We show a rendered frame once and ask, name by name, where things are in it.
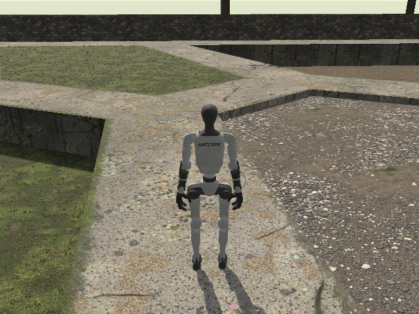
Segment humanoid robot head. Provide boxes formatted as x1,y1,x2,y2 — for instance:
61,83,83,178
198,104,221,136

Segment left robot shin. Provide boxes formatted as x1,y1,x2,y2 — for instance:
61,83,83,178
191,218,200,261

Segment right robot forearm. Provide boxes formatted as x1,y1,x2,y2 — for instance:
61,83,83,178
230,160,242,193

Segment robot right upper arm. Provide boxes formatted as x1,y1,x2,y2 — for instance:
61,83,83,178
223,132,238,169

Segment robot left hand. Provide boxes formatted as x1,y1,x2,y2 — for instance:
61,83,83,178
176,192,191,211

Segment robot right hand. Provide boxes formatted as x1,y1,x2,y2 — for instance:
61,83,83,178
228,191,243,210

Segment left robot forearm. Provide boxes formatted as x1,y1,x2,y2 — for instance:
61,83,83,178
177,160,189,194

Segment robot left upper arm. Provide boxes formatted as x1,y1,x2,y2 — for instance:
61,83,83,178
181,133,196,169

